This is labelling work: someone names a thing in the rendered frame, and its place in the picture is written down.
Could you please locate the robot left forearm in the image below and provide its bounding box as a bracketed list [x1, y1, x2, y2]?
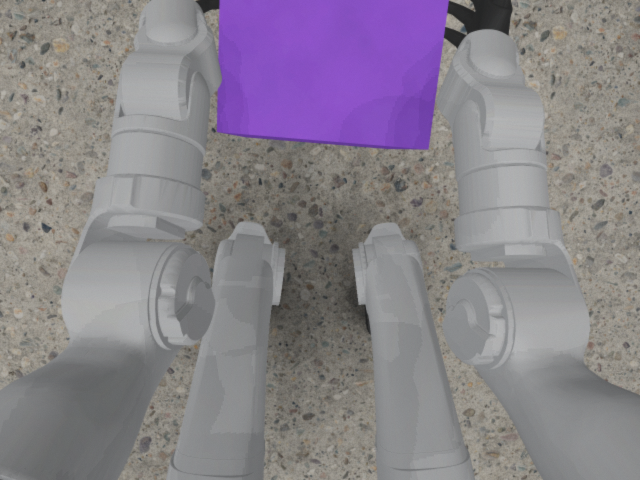
[61, 0, 222, 322]

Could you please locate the robot left thigh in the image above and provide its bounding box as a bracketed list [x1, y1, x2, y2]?
[166, 233, 285, 480]

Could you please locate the right robot hand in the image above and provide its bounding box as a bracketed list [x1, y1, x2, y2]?
[444, 0, 513, 48]

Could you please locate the robot right forearm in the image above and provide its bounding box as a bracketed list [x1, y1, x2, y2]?
[436, 29, 590, 333]

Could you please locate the robot left upper arm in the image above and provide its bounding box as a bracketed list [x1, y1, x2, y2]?
[0, 240, 215, 480]

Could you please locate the robot right upper arm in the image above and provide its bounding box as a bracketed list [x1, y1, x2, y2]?
[442, 267, 640, 480]

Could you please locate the robot right foot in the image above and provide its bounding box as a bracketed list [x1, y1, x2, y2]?
[364, 305, 371, 335]

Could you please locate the carton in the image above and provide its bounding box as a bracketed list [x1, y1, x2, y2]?
[217, 0, 449, 150]

